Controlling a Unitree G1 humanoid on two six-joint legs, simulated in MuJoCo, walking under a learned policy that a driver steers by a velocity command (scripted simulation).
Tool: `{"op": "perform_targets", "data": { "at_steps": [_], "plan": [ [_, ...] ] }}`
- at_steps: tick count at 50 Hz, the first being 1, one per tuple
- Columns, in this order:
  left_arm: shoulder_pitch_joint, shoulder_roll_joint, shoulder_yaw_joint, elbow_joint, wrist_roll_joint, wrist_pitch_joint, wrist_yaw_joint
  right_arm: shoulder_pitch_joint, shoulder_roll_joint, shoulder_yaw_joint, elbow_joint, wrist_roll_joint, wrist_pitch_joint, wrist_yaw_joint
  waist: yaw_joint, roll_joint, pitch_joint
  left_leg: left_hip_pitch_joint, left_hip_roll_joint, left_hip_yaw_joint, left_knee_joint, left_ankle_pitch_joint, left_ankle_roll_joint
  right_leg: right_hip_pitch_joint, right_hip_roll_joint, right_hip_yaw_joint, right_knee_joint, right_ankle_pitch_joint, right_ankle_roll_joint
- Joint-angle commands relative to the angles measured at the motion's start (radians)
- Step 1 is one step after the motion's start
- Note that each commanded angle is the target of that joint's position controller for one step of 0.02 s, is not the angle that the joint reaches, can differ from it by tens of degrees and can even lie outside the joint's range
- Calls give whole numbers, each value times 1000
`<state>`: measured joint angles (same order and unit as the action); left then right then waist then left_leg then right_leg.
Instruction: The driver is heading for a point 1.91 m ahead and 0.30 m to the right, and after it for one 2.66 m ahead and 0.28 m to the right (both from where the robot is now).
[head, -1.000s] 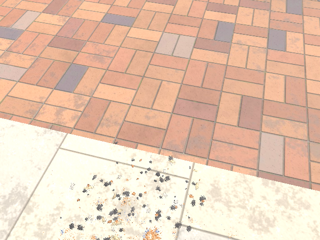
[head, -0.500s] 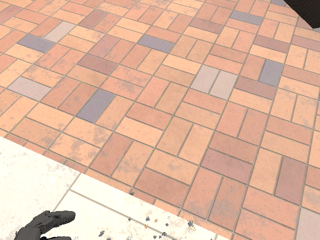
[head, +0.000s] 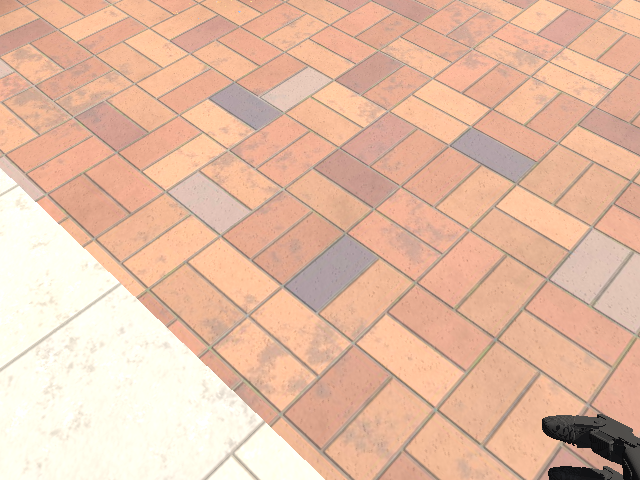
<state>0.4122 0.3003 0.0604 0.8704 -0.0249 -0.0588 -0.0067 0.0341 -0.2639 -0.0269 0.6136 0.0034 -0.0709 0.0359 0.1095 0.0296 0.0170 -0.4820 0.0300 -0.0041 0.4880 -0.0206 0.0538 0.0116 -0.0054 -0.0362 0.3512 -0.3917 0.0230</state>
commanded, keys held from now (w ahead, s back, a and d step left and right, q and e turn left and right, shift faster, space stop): no key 1.00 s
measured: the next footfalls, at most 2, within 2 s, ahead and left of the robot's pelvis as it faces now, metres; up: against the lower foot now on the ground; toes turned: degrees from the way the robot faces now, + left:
right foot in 0.38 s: +0.22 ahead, -0.14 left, +0.00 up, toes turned -3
left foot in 1.70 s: +0.41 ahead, +0.08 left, +0.00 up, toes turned +1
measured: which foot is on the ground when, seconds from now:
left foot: down 0.00-1.00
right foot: down 0.00-0.00, up 0.02-0.36, down 0.38-1.00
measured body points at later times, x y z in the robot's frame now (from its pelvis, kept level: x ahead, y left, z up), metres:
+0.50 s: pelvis +0.13 +0.01 +0.01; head +0.13 +0.00 +0.46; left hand +0.25 +0.27 -0.10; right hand +0.24 -0.24 -0.12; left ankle +0.12 +0.11 -0.73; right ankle +0.15 -0.13 -0.73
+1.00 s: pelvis +0.15 +0.00 +0.01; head +0.16 +0.00 +0.46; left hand +0.23 +0.26 -0.13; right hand +0.22 -0.26 -0.13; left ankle +0.12 +0.11 -0.73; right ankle +0.15 -0.13 -0.73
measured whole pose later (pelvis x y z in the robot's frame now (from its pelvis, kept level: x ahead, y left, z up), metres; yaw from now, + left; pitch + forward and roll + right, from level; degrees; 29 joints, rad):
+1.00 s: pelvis +0.15 +0.00 +0.01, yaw +0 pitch -2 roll +0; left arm 0.12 0.24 0.03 1.05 0.00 0.01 0.03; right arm 0.18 -0.24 -0.03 1.02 -0.01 0.01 -0.03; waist 0.00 0.00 0.04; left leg -0.15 0.00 0.03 0.47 -0.29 0.01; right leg -0.20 -0.01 0.01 0.48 -0.25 0.02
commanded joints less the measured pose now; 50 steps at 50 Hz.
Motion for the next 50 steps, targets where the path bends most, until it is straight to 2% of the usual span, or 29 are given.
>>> {"op": "perform_targets", "data": {
  "at_steps": [1,2,3,4,5,6,8,9,11,13,15,17,18,19,20,21,22,23,24,26,31,38,50],
  "plan": [
    [-48,80,-3,-98,47,-17,12,338,-253,-85,9,-41,-5,-24,-206,78,-301,687,228,-236,49,531,135,-353,-56,9,542,384,-30],
    [100,23,-25,-72,36,-24,6,339,-269,-83,16,-36,8,-20,-155,277,-441,860,418,-543,-3,600,304,-580,51,77,817,-276,16],
    [51,133,3,-48,13,-21,4,331,-197,-69,17,-15,19,-15,-190,136,-400,769,363,-501,-41,506,278,-619,6,150,898,-268,18],
    [-37,143,7,-73,-1,-15,4,261,-163,-56,17,-5,18,-14,-172,101,-254,657,315,-369,-57,511,241,-677,-30,117,893,-214,17],
    [-77,123,4,-73,8,-6,12,199,-130,-44,20,-4,16,-11,-145,37,-189,543,265,-295,-84,514,214,-663,-65,99,842,-151,24],
    [-89,112,6,-74,20,9,20,146,-108,-38,20,-6,15,-9,-112,30,-144,431,235,-242,-118,495,196,-610,-90,99,776,-101,31],
    [-53,67,-1,-58,24,37,29,89,-93,-35,34,-29,5,-6,-58,68,-138,261,196,-160,-172,509,191,-437,-95,91,680,-17,48],
    [-43,52,-4,-54,26,43,33,69,-96,-36,42,-33,2,-8,-44,79,-139,220,185,-125,-181,525,195,-389,-89,83,614,5,55],
    [-78,37,-12,-59,34,48,37,50,-108,-40,61,-31,3,-16,-46,88,-143,191,168,-85,-187,496,189,-330,-82,75,473,76,54],
    [-122,47,-11,-62,35,55,38,73,-120,-42,89,-28,12,-24,-69,86,-153,200,172,-89,-198,384,183,-291,-73,73,384,164,48],
    [-161,62,-6,-66,33,64,36,84,-120,-39,114,-24,22,-26,-82,79,-132,189,176,-110,-209,192,173,-258,-70,76,316,194,36],
    [-178,60,-4,-67,40,66,35,72,-104,-29,132,-15,29,-25,-68,60,-97,156,150,-118,-196,-44,136,-188,-57,65,184,257,10],
    [-192,66,-4,-70,50,65,35,93,-82,-21,147,-12,30,-24,-68,41,-74,143,118,-116,-182,-150,96,-151,-63,76,103,315,-5],
    [-206,97,0,-82,55,63,40,130,-62,-12,162,-21,29,-24,-84,-4,-63,127,78,-106,-151,-249,47,-113,-118,135,62,427,-24],
    [-234,160,12,-91,46,64,46,203,-67,-16,176,-33,25,-22,-144,-110,-50,98,10,-64,-122,-336,8,-103,-164,163,87,477,-56],
    [-262,137,13,-76,34,67,43,220,-54,-11,185,-30,31,-29,-155,-182,-54,166,-26,-12,-116,-312,-18,-190,-140,154,77,275,-76],
    [-276,84,3,-75,34,65,36,170,-76,-14,186,-29,39,-37,-124,-152,-24,212,-26,-2,-98,-272,-29,-256,-109,146,54,182,-64],
    [-279,59,-5,-68,41,60,32,150,-84,-18,186,-22,48,-44,-118,-129,-21,228,-18,-5,-88,-238,-24,-269,-97,135,50,199,-47],
    [-281,57,-8,-60,43,53,29,149,-82,-18,193,-21,56,-49,-117,-126,-19,233,-11,-13,-85,-202,-18,-257,-87,124,60,257,-35],
    [-266,64,-6,-36,35,40,28,164,-85,-20,206,-23,62,-53,-115,-113,-43,255,-3,-18,-80,-132,-16,-219,-80,112,87,347,-31],
    [-271,67,-6,9,29,41,34,158,-81,-24,247,-11,63,-55,-109,-63,-66,298,2,-14,-61,-11,-21,-181,-70,101,113,459,-39],
    [-289,61,-6,69,27,50,36,157,-83,-27,306,-9,76,-63,-112,-29,-49,324,6,-10,-65,9,-28,-176,-54,88,104,451,-43],
    [-293,49,-6,153,28,64,45,160,-83,-19,389,-9,73,-71,-109,-32,-12,305,9,-7,-94,-66,-31,-175,-35,71,73,366,-34]
  ]
}}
